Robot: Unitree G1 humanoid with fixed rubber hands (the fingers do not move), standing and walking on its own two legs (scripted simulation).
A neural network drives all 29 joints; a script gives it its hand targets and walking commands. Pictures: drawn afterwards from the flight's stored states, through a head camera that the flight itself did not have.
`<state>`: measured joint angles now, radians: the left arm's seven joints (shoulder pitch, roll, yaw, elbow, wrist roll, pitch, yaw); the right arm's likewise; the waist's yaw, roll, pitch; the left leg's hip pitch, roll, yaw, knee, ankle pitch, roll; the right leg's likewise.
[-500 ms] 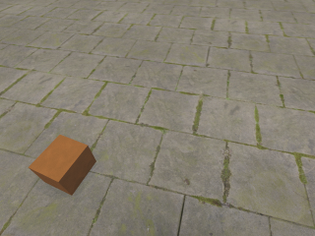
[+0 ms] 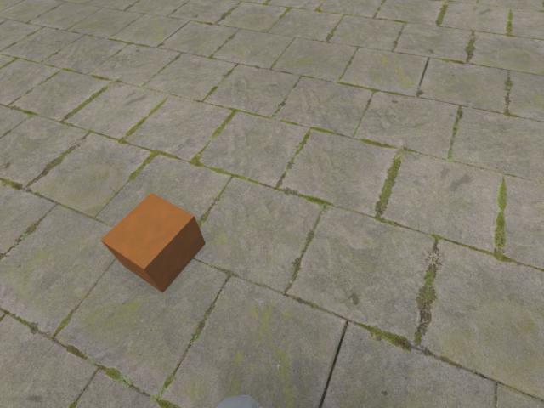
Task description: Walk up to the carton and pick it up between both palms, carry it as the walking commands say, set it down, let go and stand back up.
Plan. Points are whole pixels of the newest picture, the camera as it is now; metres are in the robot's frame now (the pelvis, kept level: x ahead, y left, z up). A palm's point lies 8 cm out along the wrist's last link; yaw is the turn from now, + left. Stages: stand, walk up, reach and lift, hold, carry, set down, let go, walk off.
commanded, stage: walk up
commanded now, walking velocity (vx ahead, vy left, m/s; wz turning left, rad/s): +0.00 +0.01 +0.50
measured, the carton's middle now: (157, 241) +0.78 +0.56 -0.66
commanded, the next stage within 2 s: none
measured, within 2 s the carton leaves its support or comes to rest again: neither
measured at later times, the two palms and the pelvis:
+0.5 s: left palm out of the picture +0.13 +0.31 -0.12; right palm (399, 358) +0.23 -0.18 -0.15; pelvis +0.12 +0.04 -0.01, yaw +15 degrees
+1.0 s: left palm (51, 284) +0.36 +0.50 -0.13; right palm (286, 241) +0.48 +0.02 -0.17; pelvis +0.32 +0.21 -0.03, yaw +24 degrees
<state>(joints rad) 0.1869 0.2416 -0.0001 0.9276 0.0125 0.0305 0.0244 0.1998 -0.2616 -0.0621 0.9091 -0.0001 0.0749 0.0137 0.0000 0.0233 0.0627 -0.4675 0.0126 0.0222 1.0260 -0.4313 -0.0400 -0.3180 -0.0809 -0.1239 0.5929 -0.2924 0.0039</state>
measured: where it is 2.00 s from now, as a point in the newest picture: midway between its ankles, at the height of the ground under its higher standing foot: (201, 346)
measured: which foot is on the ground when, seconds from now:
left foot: up 0.00-0.08, down 0.10-0.42, up 0.44-0.78, down 0.80-1.00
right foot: down 0.00-0.10, up 0.12-0.40, down 0.42-0.78, up 0.80-1.00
